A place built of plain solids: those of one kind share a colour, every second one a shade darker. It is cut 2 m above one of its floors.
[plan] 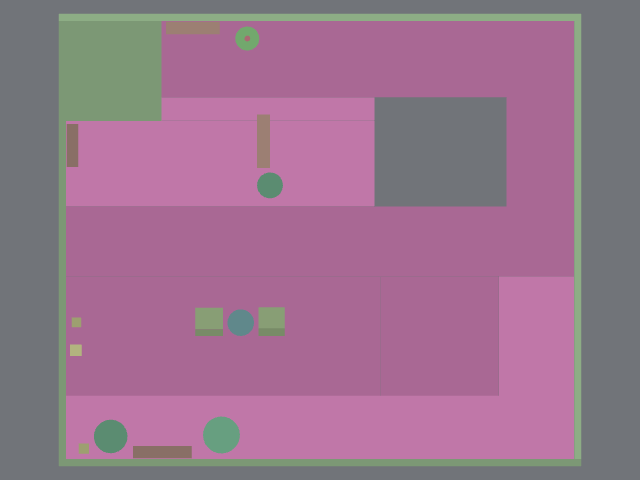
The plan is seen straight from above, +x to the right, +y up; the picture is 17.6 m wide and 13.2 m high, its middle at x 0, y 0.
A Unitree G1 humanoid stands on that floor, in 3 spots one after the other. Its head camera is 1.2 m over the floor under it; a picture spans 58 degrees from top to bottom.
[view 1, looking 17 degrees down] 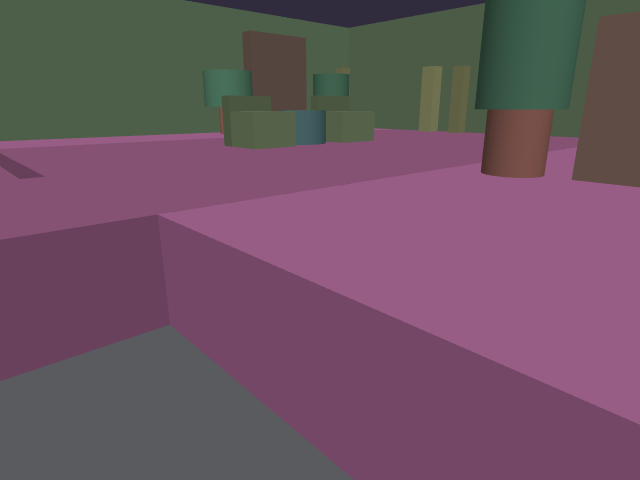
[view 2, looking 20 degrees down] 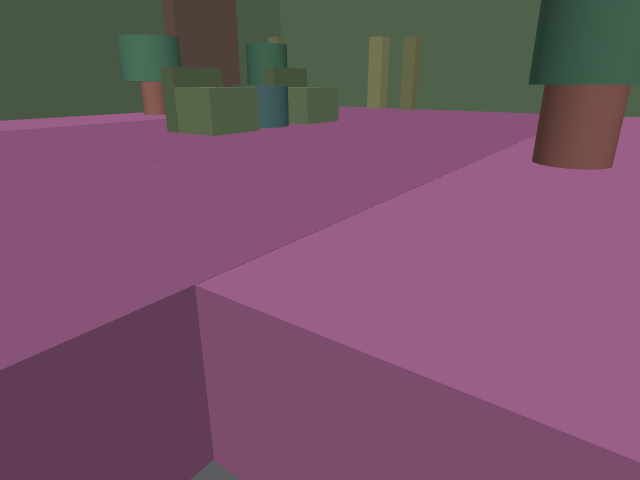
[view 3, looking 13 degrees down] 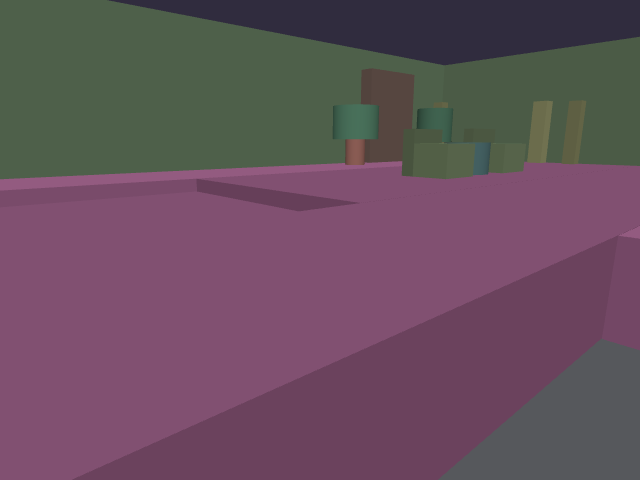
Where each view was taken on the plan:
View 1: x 2.36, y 3.18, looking -132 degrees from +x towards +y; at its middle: floor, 1.87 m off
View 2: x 2.19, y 1.87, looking -144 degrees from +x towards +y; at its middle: floor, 1.59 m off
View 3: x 4.44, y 1.65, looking -131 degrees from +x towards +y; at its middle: floor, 2.43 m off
